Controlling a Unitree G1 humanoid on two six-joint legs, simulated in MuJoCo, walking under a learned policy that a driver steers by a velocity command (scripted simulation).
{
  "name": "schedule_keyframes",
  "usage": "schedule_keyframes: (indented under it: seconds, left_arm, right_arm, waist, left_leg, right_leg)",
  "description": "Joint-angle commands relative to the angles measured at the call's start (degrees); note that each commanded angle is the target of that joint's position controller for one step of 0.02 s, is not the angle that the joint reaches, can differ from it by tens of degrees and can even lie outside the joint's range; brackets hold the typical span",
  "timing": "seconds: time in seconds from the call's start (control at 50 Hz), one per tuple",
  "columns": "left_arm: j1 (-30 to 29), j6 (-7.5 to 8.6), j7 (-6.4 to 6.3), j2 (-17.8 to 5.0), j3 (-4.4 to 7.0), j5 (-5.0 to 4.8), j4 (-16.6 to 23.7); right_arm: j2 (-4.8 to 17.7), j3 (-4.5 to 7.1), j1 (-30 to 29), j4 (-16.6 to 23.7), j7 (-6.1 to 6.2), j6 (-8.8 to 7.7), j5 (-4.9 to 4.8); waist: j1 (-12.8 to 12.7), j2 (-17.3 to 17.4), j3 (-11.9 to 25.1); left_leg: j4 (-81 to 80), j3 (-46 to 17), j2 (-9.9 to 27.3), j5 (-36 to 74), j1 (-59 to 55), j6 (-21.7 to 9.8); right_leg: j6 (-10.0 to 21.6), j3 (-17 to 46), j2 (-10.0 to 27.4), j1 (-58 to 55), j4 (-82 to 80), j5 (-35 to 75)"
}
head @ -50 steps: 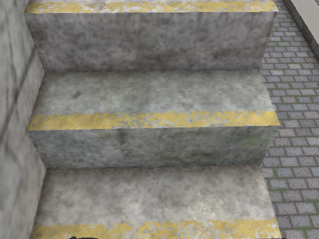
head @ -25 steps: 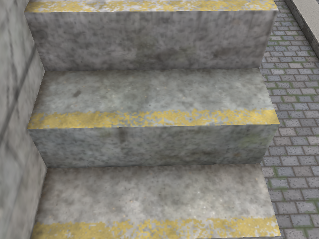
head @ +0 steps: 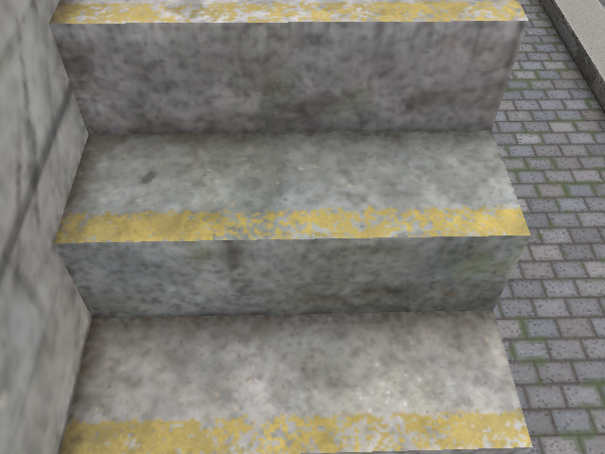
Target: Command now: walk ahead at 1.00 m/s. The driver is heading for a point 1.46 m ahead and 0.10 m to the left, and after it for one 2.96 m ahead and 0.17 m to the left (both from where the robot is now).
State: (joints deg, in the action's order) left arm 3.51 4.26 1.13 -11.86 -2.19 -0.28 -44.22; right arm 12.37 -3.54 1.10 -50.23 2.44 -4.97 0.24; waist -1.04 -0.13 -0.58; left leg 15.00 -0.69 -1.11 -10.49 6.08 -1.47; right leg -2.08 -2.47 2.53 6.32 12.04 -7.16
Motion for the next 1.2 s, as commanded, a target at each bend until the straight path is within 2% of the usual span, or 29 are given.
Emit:
schedule_keyframes:
  seconds: [0.02,0.6,0.66,0.7,0.74,1.2]
  left_arm:
    - [-3.74,0.94,-0.11,-4.98,1.22,-0.05,4.42]
    - [-3.63,0.78,-0.19,-5.24,1.21,-0.04,3.85]
    - [-3.09,0.96,0.28,-5.05,1.28,0.06,3.57]
    - [-3.98,0.81,-0.07,-5.09,1.28,-0.03,3.79]
    - [-3.07,0.93,0.21,-5.07,1.31,0.08,3.50]
    - [-3.05,0.93,0.19,-4.91,1.39,0.04,3.24]
  right_arm:
    - [5.56,1.25,-4.20,3.91,0.14,-0.87,-0.03]
    - [5.30,1.11,-4.69,3.38,0.20,-0.70,0.07]
    - [5.75,1.36,-4.30,3.25,0.17,-0.35,0.38]
    - [5.10,1.15,-4.90,3.42,0.15,-0.58,0.06]
    - [5.59,1.36,-4.46,3.28,0.17,-0.37,0.30]
    - [5.39,1.46,-4.36,3.16,0.19,-0.33,0.20]
  waist:
    - [0.01,0.43,7.29]
    - [0.01,0.46,7.28]
    - [0.13,0.06,7.01]
    - [0.11,0.72,6.79]
    - [0.11,0.34,6.99]
    - [0.12,0.34,6.92]
  left_leg:
    - [-1.28,-5.54,8.40,14.11,-0.75,-1.99]
    - [-1.60,-5.69,8.30,13.89,-1.02,-1.87]
    - [-1.50,-5.36,8.37,14.00,-0.69,-1.73]
    - [-1.66,-5.67,8.20,13.52,-0.53,-1.87]
    - [-1.52,-5.39,8.33,13.89,-0.66,-1.79]
    - [-1.68,-5.46,8.30,13.97,-0.64,-1.78]
  right_leg:
    - [4.19,4.08,6.20,-4.46,0.49,12.54]
    - [3.94,3.75,6.40,-4.46,0.40,12.51]
    - [4.18,3.73,6.24,-4.78,0.25,12.20]
    - [4.03,3.70,6.41,-4.37,0.37,12.40]
    - [4.18,3.70,6.27,-4.72,0.22,12.08]
    - [4.18,3.54,6.32,-4.86,-0.06,12.12]
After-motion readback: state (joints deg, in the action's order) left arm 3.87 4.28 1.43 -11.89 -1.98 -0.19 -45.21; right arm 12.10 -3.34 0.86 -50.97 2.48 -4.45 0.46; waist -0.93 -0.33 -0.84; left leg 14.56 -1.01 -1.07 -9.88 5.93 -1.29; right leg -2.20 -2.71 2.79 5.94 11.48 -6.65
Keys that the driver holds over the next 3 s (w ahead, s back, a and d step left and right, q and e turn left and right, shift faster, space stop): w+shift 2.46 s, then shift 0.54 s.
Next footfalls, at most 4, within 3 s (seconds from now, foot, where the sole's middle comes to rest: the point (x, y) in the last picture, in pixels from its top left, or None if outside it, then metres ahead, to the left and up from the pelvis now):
none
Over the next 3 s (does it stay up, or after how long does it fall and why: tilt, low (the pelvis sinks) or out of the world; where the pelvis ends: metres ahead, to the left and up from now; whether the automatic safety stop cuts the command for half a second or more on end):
stays up -0.03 -0.01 0.00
